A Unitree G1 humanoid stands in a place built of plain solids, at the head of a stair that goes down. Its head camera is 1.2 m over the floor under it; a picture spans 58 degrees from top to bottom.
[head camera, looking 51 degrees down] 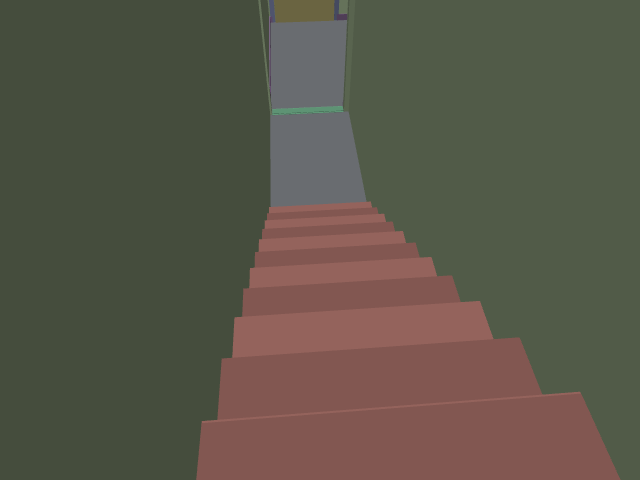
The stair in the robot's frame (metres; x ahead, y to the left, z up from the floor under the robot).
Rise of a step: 0.20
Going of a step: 0.27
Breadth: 1.14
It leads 4 degrees to the left of straight ahead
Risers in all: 11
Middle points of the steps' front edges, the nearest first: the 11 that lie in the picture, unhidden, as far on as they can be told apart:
0.39 -0.20 0.00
0.66 -0.18 -0.20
0.92 -0.16 -0.40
1.19 -0.14 -0.60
1.46 -0.12 -0.80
1.72 -0.10 -1.00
1.99 -0.08 -1.20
2.26 -0.06 -1.40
2.53 -0.04 -1.60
2.79 -0.02 -1.80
3.06 0.00 -2.00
